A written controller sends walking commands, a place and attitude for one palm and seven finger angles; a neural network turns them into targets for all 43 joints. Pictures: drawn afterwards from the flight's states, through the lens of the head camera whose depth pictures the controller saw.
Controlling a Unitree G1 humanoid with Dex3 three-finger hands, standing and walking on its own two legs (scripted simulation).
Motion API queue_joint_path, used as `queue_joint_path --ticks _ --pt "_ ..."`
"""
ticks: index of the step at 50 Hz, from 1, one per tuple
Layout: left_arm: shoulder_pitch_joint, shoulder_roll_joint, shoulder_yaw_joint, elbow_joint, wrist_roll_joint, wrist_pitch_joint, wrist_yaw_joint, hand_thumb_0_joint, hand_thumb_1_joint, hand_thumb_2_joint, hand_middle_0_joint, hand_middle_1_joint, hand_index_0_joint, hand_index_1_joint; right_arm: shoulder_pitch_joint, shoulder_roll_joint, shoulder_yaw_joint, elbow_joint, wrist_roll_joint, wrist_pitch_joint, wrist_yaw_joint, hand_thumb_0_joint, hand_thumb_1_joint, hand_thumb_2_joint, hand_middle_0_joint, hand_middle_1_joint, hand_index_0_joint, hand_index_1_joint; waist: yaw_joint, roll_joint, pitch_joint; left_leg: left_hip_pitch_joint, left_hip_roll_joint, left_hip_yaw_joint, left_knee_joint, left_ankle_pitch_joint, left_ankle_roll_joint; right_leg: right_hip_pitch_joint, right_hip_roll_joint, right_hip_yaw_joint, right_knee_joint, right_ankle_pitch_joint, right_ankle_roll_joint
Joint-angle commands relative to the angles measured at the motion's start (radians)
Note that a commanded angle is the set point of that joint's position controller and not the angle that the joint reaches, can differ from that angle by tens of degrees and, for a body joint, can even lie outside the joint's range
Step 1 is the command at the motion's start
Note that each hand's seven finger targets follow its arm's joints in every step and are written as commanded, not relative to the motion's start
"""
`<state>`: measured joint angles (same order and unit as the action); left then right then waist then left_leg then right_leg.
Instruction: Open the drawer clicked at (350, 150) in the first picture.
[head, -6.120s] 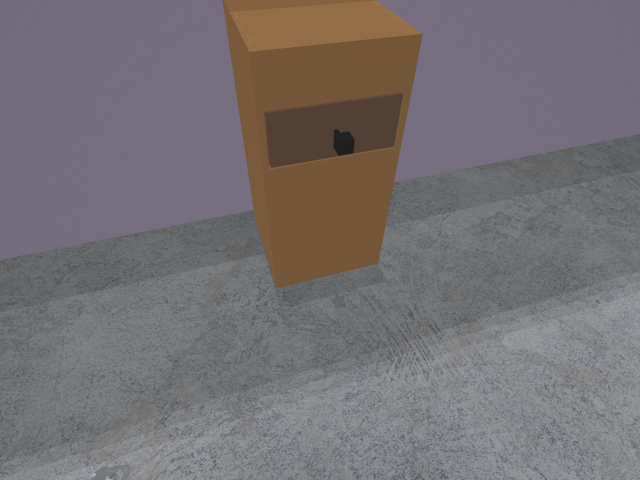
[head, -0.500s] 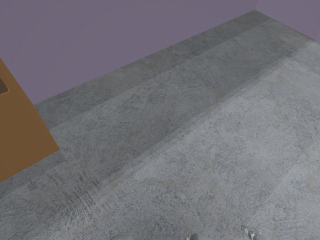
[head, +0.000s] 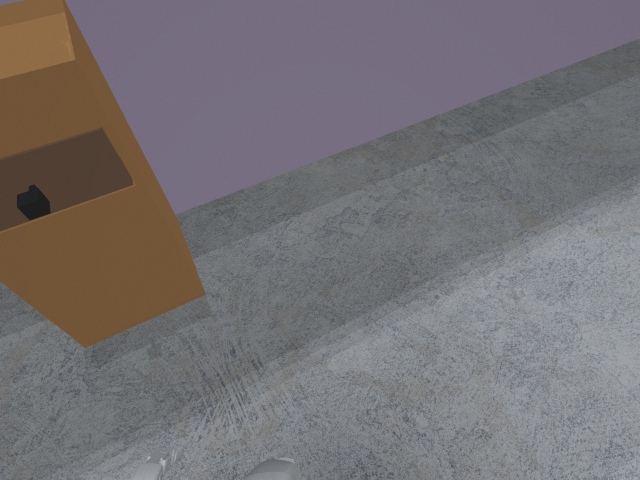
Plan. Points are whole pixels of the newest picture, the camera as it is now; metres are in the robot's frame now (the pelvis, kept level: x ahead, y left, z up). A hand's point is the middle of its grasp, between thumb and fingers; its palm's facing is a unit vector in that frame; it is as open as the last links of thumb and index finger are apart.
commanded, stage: turn to face it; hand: left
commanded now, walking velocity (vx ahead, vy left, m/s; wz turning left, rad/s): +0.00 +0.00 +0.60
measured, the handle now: (33, 198) +0.69 +0.67 -0.11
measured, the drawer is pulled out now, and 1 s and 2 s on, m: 0.00 0.00 0.00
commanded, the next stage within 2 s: take the last steps up to it in 0.68 s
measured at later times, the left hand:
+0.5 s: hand out of the picture -0.04 +0.28 -0.18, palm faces +0.31 -0.92 -0.25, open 7.4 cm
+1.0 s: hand out of the picture -0.05 +0.20 -0.14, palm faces +0.43 -0.87 -0.25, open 7.4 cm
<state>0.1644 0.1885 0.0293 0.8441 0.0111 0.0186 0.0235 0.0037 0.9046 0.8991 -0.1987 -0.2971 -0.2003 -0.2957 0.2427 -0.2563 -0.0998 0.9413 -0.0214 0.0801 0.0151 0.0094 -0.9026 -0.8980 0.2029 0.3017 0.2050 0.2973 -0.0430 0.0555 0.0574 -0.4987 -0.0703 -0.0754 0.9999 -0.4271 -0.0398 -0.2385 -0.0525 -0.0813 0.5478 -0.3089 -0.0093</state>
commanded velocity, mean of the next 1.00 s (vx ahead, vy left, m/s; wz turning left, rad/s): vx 0.07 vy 0.01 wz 0.32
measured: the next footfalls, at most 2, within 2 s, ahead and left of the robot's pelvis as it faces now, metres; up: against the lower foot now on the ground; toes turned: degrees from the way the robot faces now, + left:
left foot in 0.34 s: +0.01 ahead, +0.16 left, +0.00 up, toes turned +18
right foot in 0.86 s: +0.05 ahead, -0.07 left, +0.00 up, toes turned +17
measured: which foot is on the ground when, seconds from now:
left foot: up 0.00-0.32, down 0.34-0.86, up 0.88-1.00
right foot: down 0.00-0.34, up 0.36-0.84, down 0.86-1.00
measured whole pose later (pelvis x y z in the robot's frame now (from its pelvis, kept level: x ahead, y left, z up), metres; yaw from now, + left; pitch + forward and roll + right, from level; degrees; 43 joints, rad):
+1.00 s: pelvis -0.01 +0.02 +0.01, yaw +23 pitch -2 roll +2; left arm 0.31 0.14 0.02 0.98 0.01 -0.02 0.02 0.00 0.90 0.90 -0.20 -0.30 -0.20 -0.30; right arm 0.30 -0.23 -0.08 1.03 -0.03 0.06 0.02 0.01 -0.91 -0.90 0.20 0.30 0.20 0.30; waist -0.01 0.04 -0.01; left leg -0.47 -0.01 -0.01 1.03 -0.32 -0.02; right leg -0.13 -0.05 -0.10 0.42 -0.27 -0.02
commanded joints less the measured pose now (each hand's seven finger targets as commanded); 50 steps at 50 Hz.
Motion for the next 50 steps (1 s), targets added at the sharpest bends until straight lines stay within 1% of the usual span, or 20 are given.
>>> queue_joint_path --ticks 1,11,13,15,16,17,18,19,20,22,24,35,40,41,42,43,44,45,47,50 --pt "-0.034 0.168 0.050 -0.078 0.005 -0.032 0.012 0.000 0.900 0.900 -0.200 -0.300 -0.200 -0.300 -0.013 -0.076 -0.021 -0.075 -0.002 -0.025 0.014 0.000 -0.900 -0.900 0.200 0.300 0.200 0.300 0.007 -0.213 -0.018 -0.107 0.089 0.035 0.236 0.067 -0.034 0.066 -0.259 0.111 -0.232 0.318 -0.080" --pt "0.112 0.243 0.076 -0.012 0.021 -0.016 0.008 0.000 0.900 0.900 -0.200 -0.300 -0.200 -0.300 -0.149 -0.043 0.010 -0.112 0.010 -0.032 0.017 0.000 -0.900 -0.900 0.200 0.300 0.200 0.300 0.089 -0.276 -0.050 0.050 0.100 0.162 -0.170 -0.018 -0.031 0.146 -0.321 0.003 -0.141 0.486 -0.107" --pt "0.112 0.253 0.081 -0.002 0.022 -0.013 0.006 0.000 0.900 0.900 -0.200 -0.300 -0.200 -0.300 -0.128 -0.043 0.013 -0.110 0.012 -0.041 0.013 0.000 -0.900 -0.900 0.200 0.300 0.200 0.300 0.082 -0.290 -0.077 0.116 0.083 0.186 -0.281 0.005 -0.018 0.152 -0.319 -0.015 -0.090 0.527 -0.091" --pt "0.103 0.246 0.083 0.005 0.011 -0.007 0.003 0.000 0.900 0.900 -0.200 -0.300 -0.200 -0.300 -0.055 -0.071 0.008 -0.095 0.009 -0.053 0.010 0.000 -0.900 -0.900 0.200 0.300 0.200 0.300 0.041 -0.224 -0.126 0.272 0.079 0.184 -0.508 0.175 -0.002 0.112 -0.292 -0.073 0.041 0.482 -0.030" --pt "0.107 0.219 0.078 -0.005 0.001 -0.003 0.000 0.000 0.900 0.900 -0.200 -0.300 -0.200 -0.300 0.013 -0.138 -0.007 -0.080 0.005 -0.065 0.008 0.000 -0.900 -0.900 0.200 0.300 0.200 0.300 0.001 -0.070 -0.185 0.464 0.159 0.084 -0.602 0.375 0.030 -0.024 -0.246 -0.108 0.216 0.350 0.022" --pt "0.088 0.141 0.059 -0.047 -0.006 -0.002 -0.009 0.000 0.900 0.900 -0.200 -0.300 -0.200 -0.300 0.075 -0.257 -0.037 -0.075 0.002 -0.073 0.000 0.000 -0.900 -0.900 0.200 0.300 0.200 0.300 -0.036 0.270 -0.203 0.616 0.447 -0.294 -0.618 0.814 0.163 -0.336 -0.094 -0.115 0.443 -0.274 0.106" --pt "0.033 0.141 0.047 -0.061 0.003 0.009 0.000 0.000 0.900 0.900 -0.200 -0.300 -0.200 -0.300 0.128 -0.281 -0.038 -0.051 0.011 -0.064 -0.009 0.000 -0.900 -0.900 0.200 0.300 0.200 0.300 -0.056 0.211 -0.229 0.577 0.508 -0.290 -0.600 0.972 0.252 -0.341 -0.084 0.002 0.555 -0.379 0.094" --pt "0.011 0.139 0.048 -0.053 0.005 0.015 0.002 0.000 0.900 0.900 -0.200 -0.300 -0.200 -0.300 0.103 -0.244 -0.028 -0.049 0.006 -0.064 -0.018 0.000 -0.900 -0.900 0.200 0.300 0.200 0.300 -0.042 0.142 -0.185 0.519 0.473 -0.217 -0.607 0.888 0.258 -0.337 -0.101 0.033 0.598 -0.326 0.086" --pt "0.008 0.132 0.051 -0.035 0.004 0.014 0.003 0.000 0.900 0.900 -0.200 -0.300 -0.200 -0.300 0.053 -0.213 -0.020 -0.059 0.002 -0.069 -0.028 0.000 -0.900 -0.900 0.200 0.300 0.200 0.300 -0.030 0.179 -0.160 0.494 0.425 -0.204 -0.607 0.844 0.246 -0.358 -0.098 0.046 0.625 -0.271 0.089" --pt "0.020 0.149 0.057 0.003 0.004 0.014 -0.005 0.000 0.900 0.900 -0.200 -0.300 -0.200 -0.300 -0.040 -0.155 0.007 -0.080 0.001 -0.069 -0.034 0.000 -0.900 -0.900 0.200 0.300 0.200 0.300 0.011 0.146 -0.083 0.391 0.342 -0.124 -0.631 0.772 0.204 -0.318 -0.091 0.070 0.634 -0.147 0.089" --pt "0.074 0.147 0.057 0.030 0.005 0.016 -0.011 0.000 0.900 0.900 -0.200 -0.300 -0.200 -0.300 -0.074 -0.139 0.015 -0.089 0.006 -0.076 -0.034 0.000 -0.900 -0.900 0.200 0.300 0.200 0.300 0.038 0.108 -0.098 0.383 0.305 -0.082 -0.651 0.705 0.187 -0.286 -0.074 0.056 0.614 -0.086 0.095" --pt "0.015 0.107 0.041 0.019 0.003 0.019 -0.003 0.000 0.900 0.900 -0.200 -0.300 -0.200 -0.300 -0.013 -0.125 0.011 -0.050 -0.003 -0.065 -0.032 0.000 -0.900 -0.900 0.200 0.300 0.200 0.300 0.012 0.081 -0.066 0.341 0.306 -0.196 -0.704 0.439 0.219 -0.181 -0.020 0.049 0.302 -0.131 0.088" --pt "0.122 0.085 0.036 0.059 -0.006 -0.008 0.004 0.000 0.900 0.900 -0.200 -0.300 -0.200 -0.300 -0.027 -0.104 0.014 -0.030 0.001 -0.065 -0.030 0.000 -0.900 -0.900 0.200 0.300 0.200 0.300 0.060 0.067 -0.133 0.265 0.252 -0.194 -0.612 0.428 0.179 0.065 0.016 0.033 -0.040 0.031 0.068" --pt "0.162 0.103 0.040 0.074 -0.001 -0.020 0.005 0.000 0.900 0.900 -0.200 -0.300 -0.200 -0.300 -0.023 -0.077 0.018 -0.025 0.008 -0.067 -0.027 0.000 -0.900 -0.900 0.200 0.300 0.200 0.300 0.078 0.016 -0.156 0.196 0.204 -0.157 -0.556 0.280 0.135 0.189 -0.014 0.052 -0.182 0.093 0.064" --pt "0.196 0.172 0.051 0.085 0.015 -0.033 0.009 0.000 0.900 0.900 -0.200 -0.300 -0.200 -0.300 -0.004 -0.012 0.027 -0.028 0.017 -0.068 -0.021 0.000 -0.900 -0.900 0.200 0.300 0.200 0.300 0.090 -0.192 -0.158 0.019 0.093 -0.043 -0.381 0.031 0.069 0.317 -0.196 0.251 -0.297 -0.052 0.012" --pt "0.220 0.251 0.067 0.077 0.020 -0.031 0.008 0.000 0.900 0.900 -0.200 -0.300 -0.200 -0.300 -0.045 -0.001 0.029 -0.068 0.007 -0.064 -0.019 0.000 -0.900 -0.900 0.200 0.300 0.200 0.300 0.117 -0.363 -0.065 -0.138 0.011 0.038 -0.180 -0.143 0.024 0.251 -0.396 0.514 -0.395 -0.195 -0.089" --pt "0.204 0.246 0.065 0.069 0.012 -0.023 0.009 0.000 0.900 0.900 -0.200 -0.300 -0.200 -0.300 -0.061 -0.063 0.009 -0.070 -0.006 -0.054 -0.012 0.000 -0.900 -0.900 0.200 0.300 0.200 0.300 0.111 -0.245 -0.013 -0.143 0.060 0.004 -0.039 -0.122 0.027 0.129 -0.437 0.507 -0.445 -0.366 -0.132" --pt "0.158 0.208 0.069 0.067 0.011 -0.036 0.012 0.000 0.900 0.900 -0.200 -0.300 -0.200 -0.300 -0.065 -0.065 0.005 -0.053 -0.013 -0.050 -0.004 0.000 -0.900 -0.900 0.200 0.300 0.200 0.300 0.092 -0.269 0.044 -0.174 0.092 -0.013 0.023 -0.044 0.034 0.073 -0.384 0.471 -0.469 -0.393 -0.115" --pt "0.136 0.143 0.045 0.084 0.006 -0.058 0.005 0.000 0.900 0.900 -0.200 -0.300 -0.200 -0.300 -0.022 -0.048 0.003 -0.007 -0.015 -0.052 0.008 0.000 -0.900 -0.900 0.200 0.300 0.200 0.300 0.052 -0.170 0.084 -0.152 0.109 0.014 0.103 0.102 0.025 0.054 -0.297 0.329 -0.440 -0.256 -0.073" --pt "0.190 0.100 0.034 0.113 0.005 -0.077 0.001 0.000 0.900 0.900 -0.200 -0.300 -0.200 -0.300 0.036 -0.005 0.007 0.032 -0.012 -0.056 0.015 0.000 -0.900 -0.900 0.200 0.300 0.200 0.300 0.048 -0.176 0.063 -0.143 0.116 0.054 0.128 0.219 0.004 0.099 -0.229 0.159 -0.411 -0.069 -0.039"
